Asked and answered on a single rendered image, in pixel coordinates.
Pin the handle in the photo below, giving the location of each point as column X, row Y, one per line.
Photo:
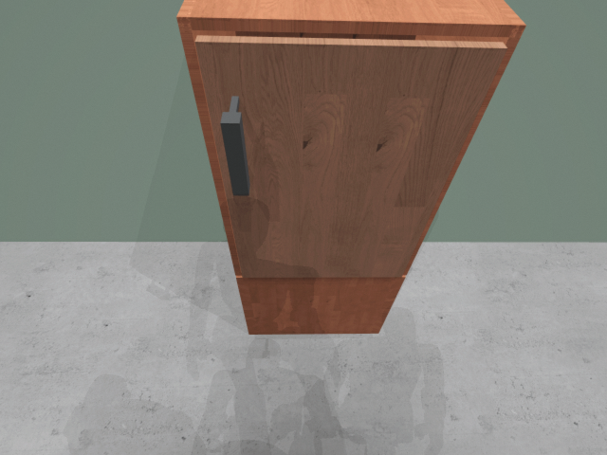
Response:
column 235, row 147

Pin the cupboard door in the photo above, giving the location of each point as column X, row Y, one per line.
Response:
column 349, row 144

